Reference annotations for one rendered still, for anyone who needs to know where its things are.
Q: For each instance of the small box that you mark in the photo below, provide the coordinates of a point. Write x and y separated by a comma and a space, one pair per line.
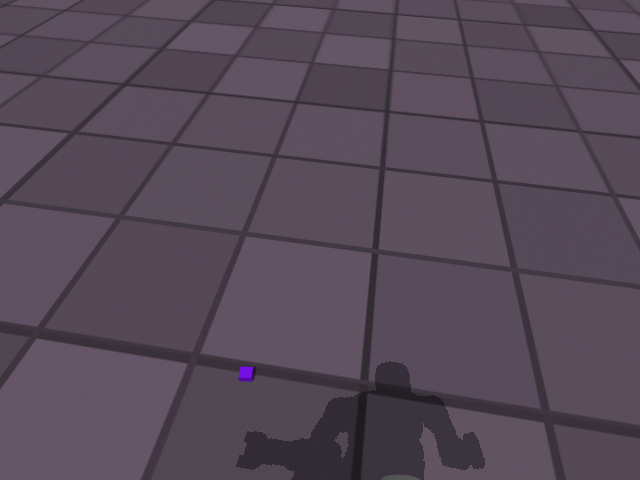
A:
246, 374

